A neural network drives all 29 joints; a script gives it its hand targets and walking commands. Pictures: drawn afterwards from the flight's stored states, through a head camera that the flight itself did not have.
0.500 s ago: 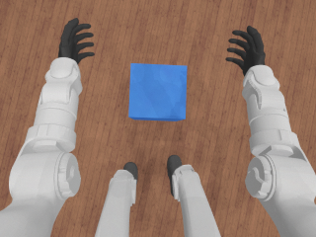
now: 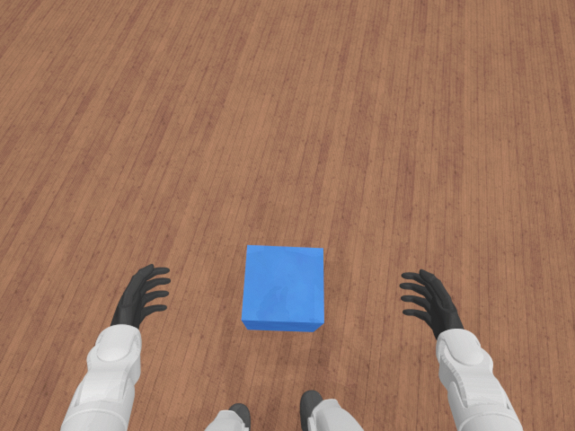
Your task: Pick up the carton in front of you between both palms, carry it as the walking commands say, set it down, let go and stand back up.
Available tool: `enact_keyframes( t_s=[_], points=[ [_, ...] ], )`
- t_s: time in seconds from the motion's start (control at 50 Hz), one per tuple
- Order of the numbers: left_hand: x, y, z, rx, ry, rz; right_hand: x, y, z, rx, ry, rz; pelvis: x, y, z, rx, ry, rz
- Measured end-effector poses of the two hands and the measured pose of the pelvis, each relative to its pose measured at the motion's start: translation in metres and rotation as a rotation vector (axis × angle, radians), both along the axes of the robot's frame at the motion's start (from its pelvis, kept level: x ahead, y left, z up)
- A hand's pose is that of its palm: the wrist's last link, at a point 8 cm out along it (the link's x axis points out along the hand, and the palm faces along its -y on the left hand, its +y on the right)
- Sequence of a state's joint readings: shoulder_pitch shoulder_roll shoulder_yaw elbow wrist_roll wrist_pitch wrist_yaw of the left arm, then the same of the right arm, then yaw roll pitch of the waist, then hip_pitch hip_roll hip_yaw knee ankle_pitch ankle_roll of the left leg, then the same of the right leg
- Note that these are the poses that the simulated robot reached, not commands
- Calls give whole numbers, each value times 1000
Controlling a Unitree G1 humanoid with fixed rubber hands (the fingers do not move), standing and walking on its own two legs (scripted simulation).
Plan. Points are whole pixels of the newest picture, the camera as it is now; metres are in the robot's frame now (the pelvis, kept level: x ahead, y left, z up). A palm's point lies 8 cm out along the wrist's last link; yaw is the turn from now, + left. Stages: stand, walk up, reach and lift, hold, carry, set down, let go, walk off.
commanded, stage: let go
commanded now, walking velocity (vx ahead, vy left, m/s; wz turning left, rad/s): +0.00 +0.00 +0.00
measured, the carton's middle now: (282, 291) +0.43 -0.02 -0.62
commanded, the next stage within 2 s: stand in 0.74 s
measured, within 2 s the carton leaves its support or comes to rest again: neither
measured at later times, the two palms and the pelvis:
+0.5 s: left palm (62, 421) +0.18 +0.25 -0.03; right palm (468, 403) +0.18 -0.22 -0.03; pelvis +0.02 +0.02 +0.03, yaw +0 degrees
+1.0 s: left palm out of the picture +0.16 +0.29 -0.05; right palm (511, 408) +0.17 -0.28 -0.05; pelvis +0.03 +0.01 +0.03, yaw +0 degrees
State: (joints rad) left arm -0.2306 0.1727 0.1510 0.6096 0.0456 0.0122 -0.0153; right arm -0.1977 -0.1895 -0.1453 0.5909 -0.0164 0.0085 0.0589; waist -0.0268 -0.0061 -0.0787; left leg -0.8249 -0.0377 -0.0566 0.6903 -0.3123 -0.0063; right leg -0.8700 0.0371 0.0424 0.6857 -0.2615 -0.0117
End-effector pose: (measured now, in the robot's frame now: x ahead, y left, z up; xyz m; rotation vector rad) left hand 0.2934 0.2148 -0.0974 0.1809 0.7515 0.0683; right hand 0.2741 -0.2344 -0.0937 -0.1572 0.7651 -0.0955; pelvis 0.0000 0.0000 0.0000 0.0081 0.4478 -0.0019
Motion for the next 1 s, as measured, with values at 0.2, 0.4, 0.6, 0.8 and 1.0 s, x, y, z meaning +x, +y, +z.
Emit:
enact_keyframes(
  t_s=[0.2,0.4,0.6,0.8,1.0],
  points=[
    [-74,20,41,0,20,-4,-74,8,43,-1,18,0,14,8,26,-12,-248,-3],
    [-112,33,63,-1,30,0,-100,16,59,4,23,22,19,16,34,-18,-458,-4],
    [-114,30,66,-5,43,1,-95,17,60,0,35,33,16,15,32,-17,-543,-1],
    [-120,36,53,62,71,22,-96,-4,56,-84,53,-2,20,8,29,-17,-507,-1],
    [-135,77,46,189,159,71,-105,-42,43,-184,122,-15,29,5,28,-14,-450,6]
  ],
)
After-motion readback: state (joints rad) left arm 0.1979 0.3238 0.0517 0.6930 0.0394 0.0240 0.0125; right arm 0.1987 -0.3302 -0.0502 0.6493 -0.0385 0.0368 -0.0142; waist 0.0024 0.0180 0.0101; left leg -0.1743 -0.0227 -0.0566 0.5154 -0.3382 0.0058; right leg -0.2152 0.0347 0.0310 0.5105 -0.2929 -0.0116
